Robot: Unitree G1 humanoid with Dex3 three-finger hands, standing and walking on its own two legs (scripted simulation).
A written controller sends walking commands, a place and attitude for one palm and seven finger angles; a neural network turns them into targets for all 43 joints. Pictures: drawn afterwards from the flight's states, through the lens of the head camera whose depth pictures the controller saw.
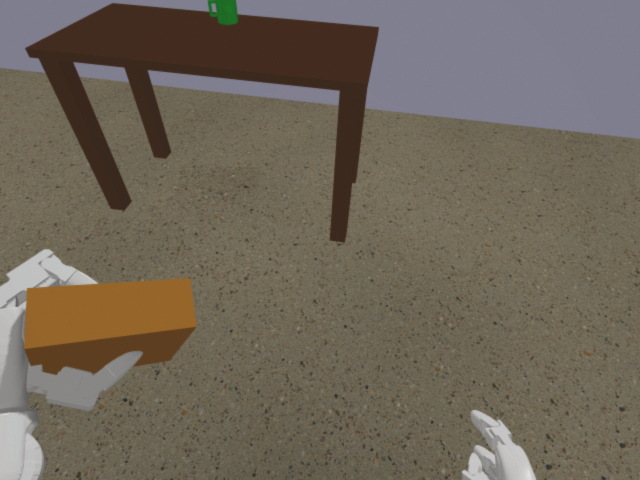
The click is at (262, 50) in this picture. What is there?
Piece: table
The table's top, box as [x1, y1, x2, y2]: [25, 3, 378, 92]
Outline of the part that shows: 25,48 30,57 365,92 378,27 238,14 237,23 231,25 223,25 217,22 216,17 210,17 209,13 205,11 112,3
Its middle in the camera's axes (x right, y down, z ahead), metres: -0.38 -0.74 +1.44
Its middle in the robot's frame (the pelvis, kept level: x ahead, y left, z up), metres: +1.55 +0.48 -0.05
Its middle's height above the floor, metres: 0.72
